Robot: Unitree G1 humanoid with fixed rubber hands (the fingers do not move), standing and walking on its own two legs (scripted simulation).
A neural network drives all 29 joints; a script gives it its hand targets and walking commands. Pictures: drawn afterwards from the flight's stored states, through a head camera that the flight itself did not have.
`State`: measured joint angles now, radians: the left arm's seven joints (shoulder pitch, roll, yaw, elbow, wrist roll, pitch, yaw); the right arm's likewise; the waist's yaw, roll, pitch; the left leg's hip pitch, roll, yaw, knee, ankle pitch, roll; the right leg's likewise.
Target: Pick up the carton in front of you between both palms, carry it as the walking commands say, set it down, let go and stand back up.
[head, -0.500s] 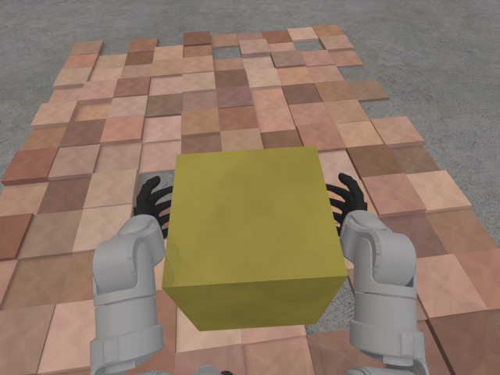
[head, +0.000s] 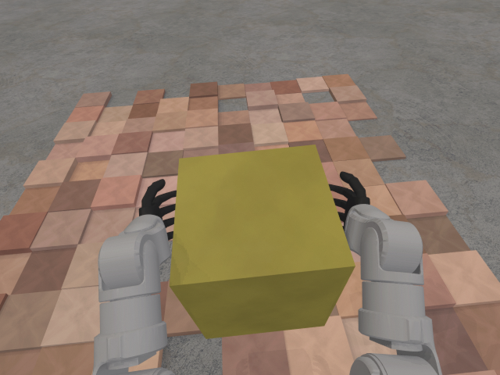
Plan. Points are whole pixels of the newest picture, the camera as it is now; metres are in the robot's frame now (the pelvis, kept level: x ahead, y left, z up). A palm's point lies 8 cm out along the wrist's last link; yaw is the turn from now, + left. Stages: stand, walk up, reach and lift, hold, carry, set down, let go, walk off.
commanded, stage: carry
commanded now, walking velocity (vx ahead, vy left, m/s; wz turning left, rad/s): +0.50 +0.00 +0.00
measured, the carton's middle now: (257, 248) +0.33 +0.01 +0.05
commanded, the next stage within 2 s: none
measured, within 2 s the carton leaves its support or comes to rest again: neither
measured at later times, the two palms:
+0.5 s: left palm (199, 122) +0.67 +0.14 +0.08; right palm (328, 125) +0.64 -0.16 +0.08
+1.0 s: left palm (223, 67) +0.96 +0.11 +0.09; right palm (321, 64) +0.98 -0.19 +0.08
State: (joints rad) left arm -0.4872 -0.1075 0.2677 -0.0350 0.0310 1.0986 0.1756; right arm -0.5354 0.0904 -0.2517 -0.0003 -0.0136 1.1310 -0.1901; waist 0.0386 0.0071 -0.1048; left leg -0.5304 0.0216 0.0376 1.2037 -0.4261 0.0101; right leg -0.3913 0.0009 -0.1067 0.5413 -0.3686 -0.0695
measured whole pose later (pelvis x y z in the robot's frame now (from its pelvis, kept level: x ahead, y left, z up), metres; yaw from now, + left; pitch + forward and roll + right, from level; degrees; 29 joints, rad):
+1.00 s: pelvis +0.64 -0.05 -0.01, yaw +0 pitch +5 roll +2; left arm -0.44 -0.12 0.28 -0.02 0.02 1.03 0.16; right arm -0.47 0.13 -0.26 -0.03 -0.04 1.07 -0.17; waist 0.04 0.00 -0.06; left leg -0.67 0.05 0.05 1.11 -0.33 0.02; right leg -0.26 0.01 -0.13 0.43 -0.27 -0.10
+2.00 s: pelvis +1.27 -0.11 -0.03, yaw -1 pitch +6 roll +2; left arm -0.44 -0.12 0.26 -0.03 0.01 0.97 0.16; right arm -0.44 0.13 -0.24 -0.07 -0.03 1.02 -0.17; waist 0.04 0.02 -0.04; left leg -0.83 0.07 0.08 1.12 -0.26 0.04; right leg -0.17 0.02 -0.11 0.43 -0.37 -0.07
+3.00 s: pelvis +1.96 -0.11 -0.01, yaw +1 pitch +5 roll -1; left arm -0.27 -0.15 0.15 -0.45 0.00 1.22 0.17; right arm -0.22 0.14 -0.16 -0.51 -0.01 1.24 -0.17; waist 0.04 0.00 -0.12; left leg -0.52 0.04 0.10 0.51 -0.05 0.01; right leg -0.10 0.00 -0.10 0.40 -0.38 -0.01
